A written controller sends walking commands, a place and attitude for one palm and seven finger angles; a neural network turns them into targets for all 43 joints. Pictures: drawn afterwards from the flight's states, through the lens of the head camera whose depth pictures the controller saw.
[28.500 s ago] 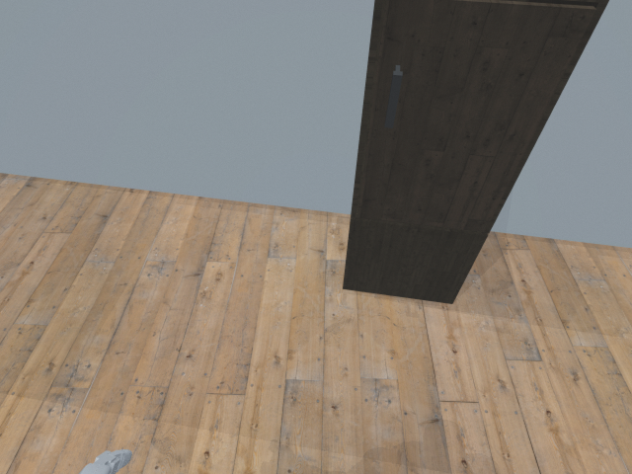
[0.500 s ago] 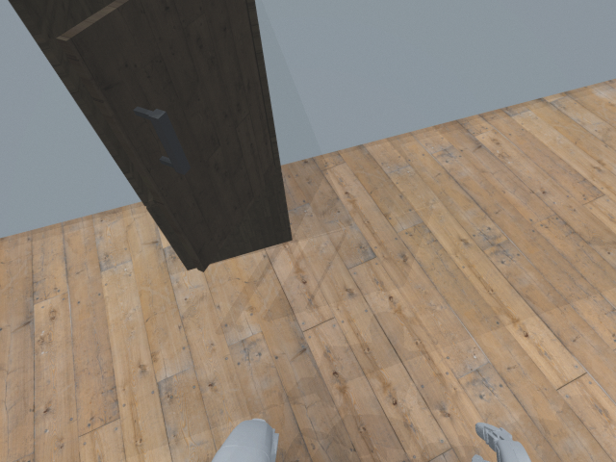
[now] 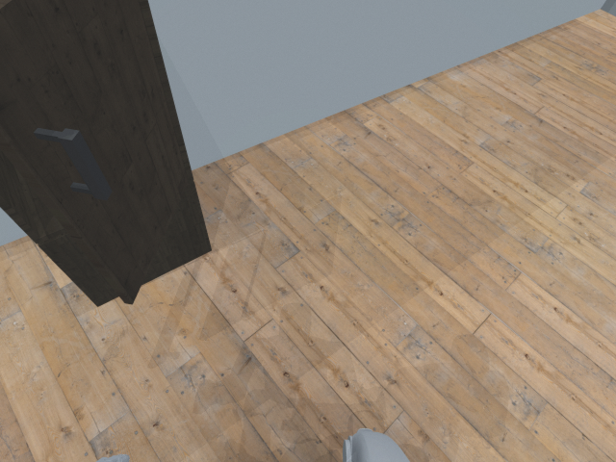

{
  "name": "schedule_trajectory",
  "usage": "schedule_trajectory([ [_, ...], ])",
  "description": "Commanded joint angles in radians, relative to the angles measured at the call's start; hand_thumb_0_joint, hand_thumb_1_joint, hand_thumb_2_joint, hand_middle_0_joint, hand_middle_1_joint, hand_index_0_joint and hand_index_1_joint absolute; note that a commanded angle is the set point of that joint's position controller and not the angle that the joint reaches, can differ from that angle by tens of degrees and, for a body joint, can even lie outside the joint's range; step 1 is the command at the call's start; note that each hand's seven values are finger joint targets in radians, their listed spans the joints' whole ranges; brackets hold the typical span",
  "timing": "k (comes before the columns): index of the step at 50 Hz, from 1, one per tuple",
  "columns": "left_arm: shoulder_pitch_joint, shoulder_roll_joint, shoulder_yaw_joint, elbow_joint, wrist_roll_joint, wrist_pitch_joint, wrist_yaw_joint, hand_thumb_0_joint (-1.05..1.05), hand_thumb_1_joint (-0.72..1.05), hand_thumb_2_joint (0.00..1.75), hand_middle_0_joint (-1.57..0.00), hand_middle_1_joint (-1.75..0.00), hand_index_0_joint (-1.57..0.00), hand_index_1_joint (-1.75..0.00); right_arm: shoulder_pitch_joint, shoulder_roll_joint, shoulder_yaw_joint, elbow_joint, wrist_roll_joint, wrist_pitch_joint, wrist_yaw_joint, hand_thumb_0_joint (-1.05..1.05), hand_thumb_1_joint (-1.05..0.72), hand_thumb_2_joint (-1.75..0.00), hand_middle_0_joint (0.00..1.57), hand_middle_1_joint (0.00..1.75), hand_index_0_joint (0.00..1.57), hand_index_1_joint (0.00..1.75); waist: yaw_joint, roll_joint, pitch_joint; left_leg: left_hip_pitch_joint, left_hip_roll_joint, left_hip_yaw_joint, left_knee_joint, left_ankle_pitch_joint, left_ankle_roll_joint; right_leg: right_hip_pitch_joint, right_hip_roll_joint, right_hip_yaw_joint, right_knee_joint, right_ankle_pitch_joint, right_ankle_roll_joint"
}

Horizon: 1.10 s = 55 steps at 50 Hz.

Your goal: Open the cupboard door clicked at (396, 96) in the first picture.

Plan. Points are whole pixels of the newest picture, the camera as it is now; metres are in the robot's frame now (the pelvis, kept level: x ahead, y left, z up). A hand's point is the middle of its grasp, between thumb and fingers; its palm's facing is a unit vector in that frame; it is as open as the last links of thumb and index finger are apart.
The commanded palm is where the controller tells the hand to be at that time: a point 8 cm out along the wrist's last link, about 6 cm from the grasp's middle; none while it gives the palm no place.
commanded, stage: walk to a spot facing it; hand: left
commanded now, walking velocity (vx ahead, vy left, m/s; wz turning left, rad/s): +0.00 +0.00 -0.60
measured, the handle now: (75, 165) +0.46 +0.39 +0.05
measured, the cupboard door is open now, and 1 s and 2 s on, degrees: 46 46 46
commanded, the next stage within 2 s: turn to face it in 1.96 s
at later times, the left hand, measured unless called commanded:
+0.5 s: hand (225, 433) +0.16 +0.13 -0.17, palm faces -0.30 -0.93 -0.20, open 7.4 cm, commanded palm none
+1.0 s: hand (342, 292) +0.42 -0.04 -0.17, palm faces -0.64 -0.75 -0.16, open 7.4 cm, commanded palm none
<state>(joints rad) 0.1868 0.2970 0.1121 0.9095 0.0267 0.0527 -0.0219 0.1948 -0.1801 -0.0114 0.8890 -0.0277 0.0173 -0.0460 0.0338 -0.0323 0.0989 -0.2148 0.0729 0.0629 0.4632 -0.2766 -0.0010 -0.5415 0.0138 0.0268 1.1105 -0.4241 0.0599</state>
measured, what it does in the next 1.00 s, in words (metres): walks ahead, turning right: right foot, then left foot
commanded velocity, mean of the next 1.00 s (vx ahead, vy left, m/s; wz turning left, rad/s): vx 0.27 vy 0.00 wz -0.55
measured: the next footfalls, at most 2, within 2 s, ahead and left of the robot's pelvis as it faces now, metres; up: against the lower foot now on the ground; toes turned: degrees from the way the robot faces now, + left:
right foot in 0.20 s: +0.03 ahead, -0.15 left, +0.00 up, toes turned -13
left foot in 0.60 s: +0.17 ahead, +0.07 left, +0.00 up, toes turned -18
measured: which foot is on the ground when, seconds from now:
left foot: down 0.00-0.20, up 0.22-0.58, down 0.60-1.00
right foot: up 0.00-0.18, down 0.20-0.60, up 0.62-1.00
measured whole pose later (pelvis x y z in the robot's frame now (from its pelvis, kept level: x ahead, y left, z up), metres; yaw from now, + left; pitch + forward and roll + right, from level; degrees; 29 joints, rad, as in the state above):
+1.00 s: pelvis +0.20 -0.10 -0.01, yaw -36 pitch +2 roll +0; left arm 0.06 0.20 0.07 0.93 0.03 0.02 -0.06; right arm 0.51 -0.14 0.00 1.05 -0.04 -0.05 -0.03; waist -0.07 0.00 0.10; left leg 0.06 0.11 0.32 0.35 -0.41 -0.06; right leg -0.60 -0.04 -0.12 0.77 -0.21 -0.05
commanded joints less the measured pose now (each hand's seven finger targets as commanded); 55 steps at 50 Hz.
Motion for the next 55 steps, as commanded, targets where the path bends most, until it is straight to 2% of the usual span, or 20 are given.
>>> schedule_trajectory([
  [1,-0.054,0.0,-0.021,-0.085,-0.005,-0.016,-0.018,0.0,0.9,0.9,-0.2,-0.3,-0.2,-0.3,0.099,-0.206,-0.062,-0.034,-0.004,-0.027,-0.005,0.0,-0.9,-0.9,0.2,0.3,0.2,0.3,-0.059,0.225,-0.141,0.202,0.204,-0.041,-0.064,0.616,0.104,-0.017,-0.028,-0.075,-0.148,0.016,0.001],
  [5,-0.092,0.001,-0.03,-0.094,-0.005,-0.023,-0.018,0.0,0.9,0.9,-0.2,-0.3,-0.2,-0.3,0.127,-0.233,-0.074,-0.02,-0.006,-0.02,0.008,0.0,-0.9,-0.9,0.2,0.3,0.2,0.3,-0.078,0.271,-0.122,0.166,0.245,-0.016,-0.028,0.611,0.103,0.109,-0.016,-0.12,-0.351,0.003,-0.03],
  [8,-0.011,0.028,-0.021,-0.068,-0.007,-0.031,-0.013,0.0,0.9,0.9,-0.2,-0.3,-0.2,-0.3,0.095,-0.243,-0.078,-0.029,0.003,-0.017,0.013,0.0,-0.9,-0.9,0.2,0.3,0.2,0.3,-0.021,0.216,-0.143,0.066,0.232,0.032,0.093,0.528,0.044,0.332,-0.008,-0.127,-0.597,0.192,-0.064],
  [9,0.076,0.085,-0.009,-0.04,-0.002,-0.041,-0.005,0.0,0.9,0.9,-0.2,-0.3,-0.2,-0.3,0.085,-0.223,-0.077,-0.038,0.014,-0.017,0.019,0.0,-0.9,-0.9,0.2,0.3,0.2,0.3,0.025,0.102,-0.195,-0.068,0.193,0.083,0.246,0.395,-0.009,0.539,-0.089,-0.031,-0.686,0.401,-0.099],
  [10,0.172,0.213,0.02,-0.017,0.008,-0.054,0.016,0.0,0.9,0.9,-0.2,-0.3,-0.2,-0.3,0.05,-0.128,-0.054,-0.089,0.023,-0.014,0.028,0.0,-0.9,-0.9,0.2,0.3,0.2,0.3,0.067,-0.268,-0.237,-0.354,0.028,0.166,0.516,-0.232,-0.071,0.718,-0.372,0.372,-0.745,0.696,-0.217],
  [11,0.214,0.242,0.023,0.0,-0.012,-0.048,0.03,0.0,0.9,0.9,-0.2,-0.3,-0.2,-0.3,-0.008,-0.157,-0.052,-0.103,0.019,-0.001,0.019,0.0,-0.9,-0.9,0.2,0.3,0.2,0.3,0.103,-0.248,-0.228,-0.415,0.009,0.007,0.659,-0.426,-0.066,0.664,-0.436,0.437,-0.744,0.717,-0.305],
  [13,0.095,0.169,0.015,-0.04,-0.008,-0.043,0.039,0.0,0.9,0.9,-0.2,-0.3,-0.2,-0.3,-0.012,-0.149,-0.059,-0.089,0.014,0.004,0.027,0.0,-0.9,-0.9,0.2,0.3,0.2,0.3,0.045,-0.224,-0.12,-0.482,0.053,-0.055,0.708,-0.284,-0.061,0.535,-0.328,0.381,-0.822,0.23,-0.284],
  [16,0.001,0.116,-0.001,-0.07,-0.006,-0.054,0.038,0.0,0.9,0.9,-0.2,-0.3,-0.2,-0.3,0.006,-0.155,-0.064,-0.059,0.005,0.004,0.045,0.0,-0.9,-0.9,0.2,0.3,0.2,0.3,-0.013,-0.139,-0.104,-0.368,0.046,-0.033,0.646,-0.127,-0.077,0.407,-0.241,0.264,-0.84,0.155,-0.244],
  [27,-0.002,0.11,0.012,-0.056,-0.004,-0.073,0.005,0.0,0.9,0.9,-0.2,-0.3,-0.2,-0.3,0.07,-0.129,-0.067,-0.05,0.01,-0.056,0.044,0.0,-0.9,-0.9,0.2,0.3,0.2,0.3,-0.062,-0.112,-0.074,0.027,-0.064,0.023,0.075,-0.031,-0.061,0.171,-0.139,0.313,-0.788,-0.07,-0.221],
  [28,-0.025,0.076,0.003,-0.063,-0.006,-0.073,0.002,0.0,0.9,0.9,-0.2,-0.3,-0.2,-0.3,0.159,-0.164,-0.072,-0.02,0.011,-0.065,0.031,0.0,-0.9,-0.9,0.2,0.3,0.2,0.3,-0.109,-0.034,-0.096,0.211,-0.026,-0.003,-0.027,-0.041,-0.051,0.05,-0.092,0.27,-0.694,-0.073,-0.183],
  [30,-0.06,-0.027,-0.022,-0.113,-0.013,-0.08,-0.01,0.0,0.9,0.9,-0.2,-0.3,-0.2,-0.3,0.367,-0.319,-0.105,0.018,-0.015,-0.076,0.015,0.0,-0.9,-0.9,0.2,0.3,0.2,0.3,-0.189,0.402,-0.153,0.384,0.432,-0.582,-0.278,-0.414,0.101,-0.25,0.067,-0.005,-0.118,-0.194,-0.085],
  [31,-0.12,0.006,-0.013,-0.129,0.0,-0.082,-0.017,0.0,0.9,0.9,-0.2,-0.3,-0.2,-0.3,0.336,-0.31,-0.097,0.009,-0.014,-0.071,0.01,0.0,-0.9,-0.9,0.2,0.3,0.2,0.3,-0.177,0.226,-0.078,0.267,0.477,-0.604,-0.333,-0.443,0.151,-0.274,-0.028,0.053,0.008,-0.124,-0.087],
  [34,-0.055,-0.014,0.0,-0.062,0.018,-0.074,-0.039,0.0,0.9,0.9,-0.2,-0.3,-0.2,-0.3,0.18,-0.175,-0.052,-0.02,-0.011,-0.086,0.016,0.0,-0.9,-0.9,0.2,0.3,0.2,0.3,-0.065,0.148,0.01,0.105,0.302,-0.282,-0.308,-0.15,0.058,-0.231,-0.089,0.014,0.15,0.131,-0.07],
  [37,-0.031,-0.064,-0.022,-0.044,0.01,-0.063,-0.042,0.0,0.9,0.9,-0.2,-0.3,-0.2,-0.3,0.259,-0.118,-0.032,0.027,-0.001,-0.106,0.008,0.0,-0.9,-0.9,0.2,0.3,0.2,0.3,-0.062,0.195,-0.056,0.228,0.214,-0.025,-0.204,0.409,-0.005,-0.244,-0.07,-0.036,0.165,0.205,-0.06],
  [47,-0.239,-0.091,-0.051,-0.083,0.0,-0.064,-0.044,0.0,0.9,0.9,-0.2,-0.3,-0.2,-0.3,0.376,-0.12,-0.028,0.122,-0.013,-0.093,0.011,0.0,-0.9,-0.9,0.2,0.3,0.2,0.3,-0.097,0.177,0.015,0.26,0.261,0.142,-0.199,0.598,0.077,-0.094,-0.054,-0.165,-0.367,0.224,-0.105],
  [51,0.075,-0.027,-0.024,0.017,0.002,-0.08,-0.021,0.0,0.9,0.9,-0.2,-0.3,-0.2,-0.3,0.289,-0.177,-0.039,0.119,-0.001,-0.084,0.015,0.0,-0.9,-0.9,0.2,0.3,0.2,0.3,0.064,0.162,-0.139,0.18,0.247,0.206,0.167,0.947,0.038,0.372,0.044,-0.216,-0.489,0.204,-0.179],
  [52,0.235,0.039,-0.002,0.067,0.006,-0.091,-0.012,0.0,0.9,0.9,-0.2,-0.3,-0.2,-0.3,0.247,-0.163,-0.036,0.103,0.014,-0.086,0.026,0.0,-0.9,-0.9,0.2,0.3,0.2,0.3,0.143,0.088,-0.22,-0.017,0.195,0.229,0.394,0.756,0.003,0.662,-0.031,-0.125,-0.537,0.237,-0.216],
  [53,0.348,0.156,0.028,0.088,0.004,-0.097,0.006,0.0,0.9,0.9,-0.2,-0.3,-0.2,-0.3,0.275,-0.085,-0.026,0.075,0.036,-0.088,0.03,0.0,-0.9,-0.9,0.2,0.3,0.2,0.3,0.167,-0.176,-0.349,-0.343,0.011,0.206,0.764,-0.157,-0.048,0.925,-0.344,0.382,-0.649,0.229,-0.337],
  [54,0.319,0.203,0.03,0.085,-0.023,-0.091,0.018,0.0,0.9,0.9,-0.2,-0.3,-0.2,-0.3,0.201,-0.093,-0.033,0.046,0.035,-0.082,0.029,0.0,-0.9,-0.9,0.2,0.3,0.2,0.3,0.144,-0.214,-0.318,-0.475,-0.016,0.044,0.979,-0.337,-0.033,0.863,-0.445,0.606,-0.804,0.244,-0.373],
  [55,0.223,0.167,0.021,0.064,-0.026,-0.086,0.027,0.0,0.9,0.9,-0.2,-0.3,-0.2,-0.3,0.169,-0.107,-0.045,0.047,0.029,-0.075,0.033,0.0,-0.9,-0.9,0.2,0.3,0.2,0.3,0.096,-0.081,-0.181,-0.481,0.042,-0.037,0.992,-0.213,-0.017,0.698,-0.43,0.522,-0.853,0.132,-0.355],
])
